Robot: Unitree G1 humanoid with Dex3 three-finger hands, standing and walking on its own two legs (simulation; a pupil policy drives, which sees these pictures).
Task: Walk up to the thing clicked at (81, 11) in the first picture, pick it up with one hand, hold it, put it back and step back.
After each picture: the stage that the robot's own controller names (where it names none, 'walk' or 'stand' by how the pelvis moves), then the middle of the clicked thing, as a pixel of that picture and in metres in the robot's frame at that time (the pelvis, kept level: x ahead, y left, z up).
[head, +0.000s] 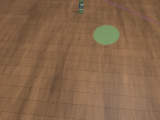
stand; (81, 5) +2.24 -0.02 -0.65
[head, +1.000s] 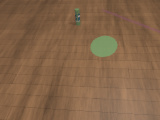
walk; (77, 17) +2.11 +0.19 -0.65
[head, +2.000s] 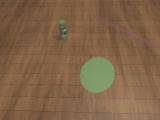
walk; (63, 30) +1.48 +0.28 -0.65
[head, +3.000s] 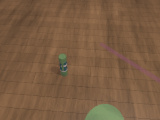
walk; (63, 65) +0.99 +0.21 -0.64
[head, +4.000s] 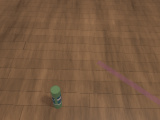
walk; (56, 97) +0.63 +0.18 -0.63
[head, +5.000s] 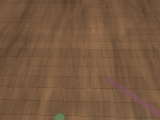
stand; out of the picture +0.43 +0.18 -0.63
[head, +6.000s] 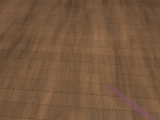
stand; out of the picture +0.41 +0.16 -0.65
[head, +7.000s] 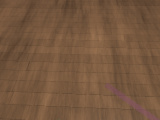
stand; out of the picture +0.41 +0.18 -0.66
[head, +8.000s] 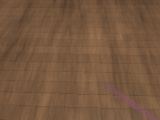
stand; out of the picture +0.41 +0.18 -0.66
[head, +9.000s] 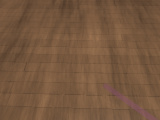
stand; out of the picture +0.40 +0.18 -0.66
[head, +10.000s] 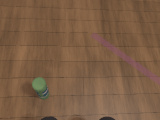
go down; (41, 89) +0.44 +0.19 -0.48
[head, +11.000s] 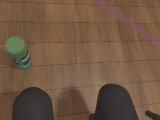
go down; (20, 56) +0.48 +0.24 -0.27
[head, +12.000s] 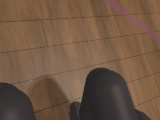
close in; out of the picture +0.45 +0.28 -0.18
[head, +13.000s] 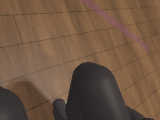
close; out of the picture +0.45 +0.30 -0.16
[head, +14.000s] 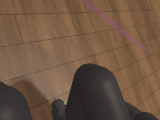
lift; out of the picture +0.42 +0.29 -0.16
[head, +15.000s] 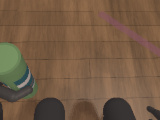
lift; (18, 77) +0.34 +0.20 +0.01
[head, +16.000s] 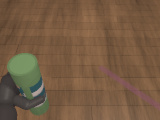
hold; (32, 89) +0.32 +0.17 +0.04
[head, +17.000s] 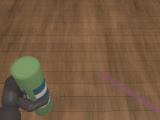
hold; (36, 90) +0.31 +0.16 +0.04
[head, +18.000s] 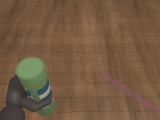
crouch; (39, 91) +0.31 +0.15 +0.04
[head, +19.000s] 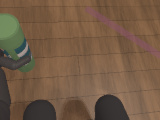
crouch; (17, 49) +0.44 +0.19 -0.03
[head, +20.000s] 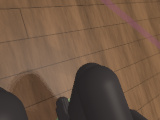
lower; out of the picture +0.43 +0.30 -0.17
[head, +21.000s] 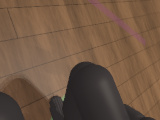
lower; out of the picture +0.45 +0.31 -0.17
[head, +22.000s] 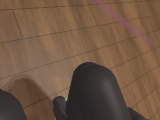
lower; out of the picture +0.44 +0.31 -0.16
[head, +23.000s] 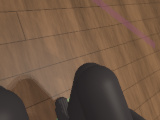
lower; out of the picture +0.43 +0.30 -0.16
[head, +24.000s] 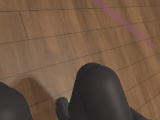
loosen; out of the picture +0.43 +0.28 -0.16
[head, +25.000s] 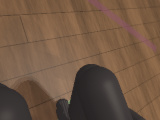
withdraw; out of the picture +0.43 +0.27 -0.17
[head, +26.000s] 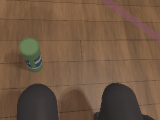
walk; (33, 57) +0.46 +0.22 -0.26
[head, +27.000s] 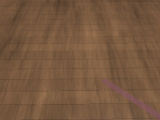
stand; out of the picture +0.39 +0.15 -0.59
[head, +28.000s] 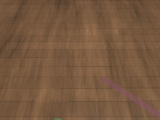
stand; out of the picture +0.41 +0.16 -0.60
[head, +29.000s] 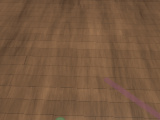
stand; out of the picture +0.41 +0.15 -0.62
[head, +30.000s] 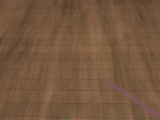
walk; out of the picture +0.43 +0.15 -0.65
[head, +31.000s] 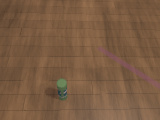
walk; (62, 90) +0.58 +0.13 -0.63
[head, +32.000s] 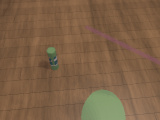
walk; (53, 59) +0.88 +0.26 -0.62
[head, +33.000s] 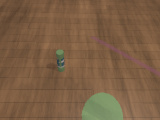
stand; (60, 61) +1.02 +0.19 -0.64
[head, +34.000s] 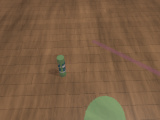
stand; (61, 66) +1.02 +0.22 -0.66
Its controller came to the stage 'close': yes
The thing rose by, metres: 0.68
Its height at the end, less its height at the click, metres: +0.00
